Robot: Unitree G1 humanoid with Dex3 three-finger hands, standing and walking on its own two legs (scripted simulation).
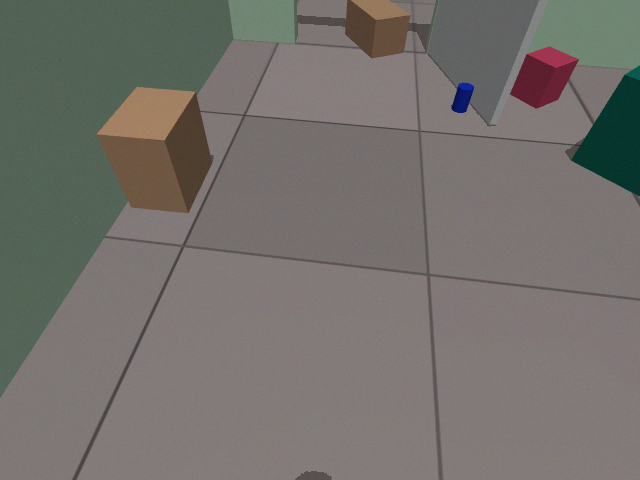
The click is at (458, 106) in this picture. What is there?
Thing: squat round
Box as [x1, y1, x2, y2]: [452, 83, 473, 112]
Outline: 468,83 460,83 458,85 452,105 452,109 454,111 464,112 466,110 473,89 473,86
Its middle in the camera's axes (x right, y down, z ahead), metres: +0.86 -0.86 +2.31
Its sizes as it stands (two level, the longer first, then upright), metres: 0.088 0.088 0.143
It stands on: the floor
